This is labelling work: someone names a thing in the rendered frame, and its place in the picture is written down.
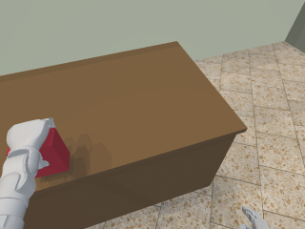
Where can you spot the left robot forearm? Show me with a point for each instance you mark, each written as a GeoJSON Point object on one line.
{"type": "Point", "coordinates": [17, 184]}

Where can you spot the sponge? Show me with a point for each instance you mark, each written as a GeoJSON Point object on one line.
{"type": "Point", "coordinates": [55, 152]}

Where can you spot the table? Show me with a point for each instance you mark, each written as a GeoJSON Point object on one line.
{"type": "Point", "coordinates": [142, 127]}

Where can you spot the robot right hand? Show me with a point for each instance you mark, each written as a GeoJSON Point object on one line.
{"type": "Point", "coordinates": [255, 218]}

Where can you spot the robot left hand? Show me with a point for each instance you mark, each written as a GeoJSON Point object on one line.
{"type": "Point", "coordinates": [31, 133]}

